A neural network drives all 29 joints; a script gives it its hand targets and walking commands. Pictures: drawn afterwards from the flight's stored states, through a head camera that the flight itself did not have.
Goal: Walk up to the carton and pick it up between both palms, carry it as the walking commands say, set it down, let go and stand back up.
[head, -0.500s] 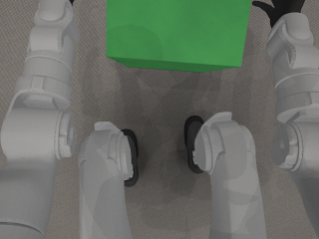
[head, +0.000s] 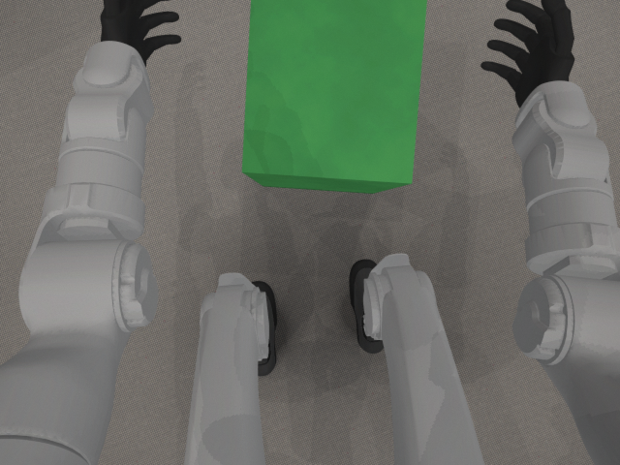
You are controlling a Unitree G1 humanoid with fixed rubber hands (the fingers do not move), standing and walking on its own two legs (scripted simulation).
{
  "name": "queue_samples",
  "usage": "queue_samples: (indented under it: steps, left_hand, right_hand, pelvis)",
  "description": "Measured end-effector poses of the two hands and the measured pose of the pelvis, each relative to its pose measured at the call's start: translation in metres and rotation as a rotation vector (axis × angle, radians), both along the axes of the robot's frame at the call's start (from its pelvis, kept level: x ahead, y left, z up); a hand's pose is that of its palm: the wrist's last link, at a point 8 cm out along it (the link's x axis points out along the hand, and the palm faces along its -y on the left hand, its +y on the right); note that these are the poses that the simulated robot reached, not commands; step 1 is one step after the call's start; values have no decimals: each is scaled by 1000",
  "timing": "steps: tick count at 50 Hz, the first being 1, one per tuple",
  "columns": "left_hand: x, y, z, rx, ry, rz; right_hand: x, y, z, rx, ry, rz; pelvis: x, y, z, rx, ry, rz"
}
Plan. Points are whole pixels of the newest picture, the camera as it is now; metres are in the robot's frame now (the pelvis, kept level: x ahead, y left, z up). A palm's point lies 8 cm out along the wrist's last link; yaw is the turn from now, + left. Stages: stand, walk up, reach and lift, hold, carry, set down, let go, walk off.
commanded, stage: set down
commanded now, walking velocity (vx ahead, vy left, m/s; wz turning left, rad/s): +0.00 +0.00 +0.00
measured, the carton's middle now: (326, 112) +0.54 -0.06 -0.37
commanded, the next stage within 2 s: let go in 0.56 s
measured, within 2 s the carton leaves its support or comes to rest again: neither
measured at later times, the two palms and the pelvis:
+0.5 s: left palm out of the picture +0.55 +0.17 +0.05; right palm out of the picture +0.48 -0.26 +0.05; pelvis +0.02 +0.00 +0.13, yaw +0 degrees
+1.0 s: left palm out of the picture +0.43 +0.18 +0.11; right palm out of the picture +0.38 -0.28 +0.12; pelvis +0.07 -0.01 +0.21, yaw +1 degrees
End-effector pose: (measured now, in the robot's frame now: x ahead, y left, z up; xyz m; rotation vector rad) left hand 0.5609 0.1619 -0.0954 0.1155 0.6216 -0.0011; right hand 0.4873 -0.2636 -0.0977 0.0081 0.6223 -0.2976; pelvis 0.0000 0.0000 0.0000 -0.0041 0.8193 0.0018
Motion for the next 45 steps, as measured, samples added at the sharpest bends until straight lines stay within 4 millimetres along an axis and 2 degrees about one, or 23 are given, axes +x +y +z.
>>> queue_samples:
  steps: [22, 28, 33, 38, 41, 45]
  left_hand:
    - [-5, 9, 135, -2, 9, -24]
    - [-6, 7, 154, -7, 26, -26]
    - [-9, 7, 155, 10, 33, -21]
    - [-31, 10, 151, 65, 47, -7]
    - [-59, 14, 156, 88, 56, 14]
    - [-100, 19, 173, 98, 87, 34]
  right_hand:
    - [-4, 0, 135, 6, -1, 20]
    - [-6, 1, 153, 8, 13, 18]
    - [-9, 2, 154, -6, 31, 36]
    - [-22, 3, 154, -37, 66, 93]
    - [-41, 2, 160, -60, 99, 151]
    - [-73, -6, 182, -72, 141, 191]
  pelvis:
    - [20, 1, 120, 6, -48, -3]
    - [28, 1, 142, 5, -58, 1]
    - [33, 0, 151, 4, -61, 4]
    - [40, -3, 159, 11, -66, 3]
    - [48, -5, 168, 17, -92, 3]
    - [58, -9, 186, 20, -166, 3]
